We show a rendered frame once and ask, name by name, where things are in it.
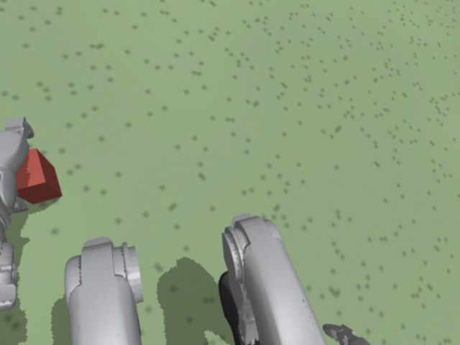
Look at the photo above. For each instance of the right robot foot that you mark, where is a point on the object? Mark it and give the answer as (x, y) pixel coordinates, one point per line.
(230, 309)

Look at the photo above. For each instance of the left robot hand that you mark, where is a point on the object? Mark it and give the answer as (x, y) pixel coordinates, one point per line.
(14, 149)

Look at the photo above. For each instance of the right robot hand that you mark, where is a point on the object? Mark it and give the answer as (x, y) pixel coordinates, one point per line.
(344, 335)

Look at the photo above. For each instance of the left robot arm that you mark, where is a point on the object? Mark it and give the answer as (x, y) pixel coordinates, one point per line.
(8, 267)

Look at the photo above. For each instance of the carton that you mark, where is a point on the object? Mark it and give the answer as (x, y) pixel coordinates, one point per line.
(36, 179)

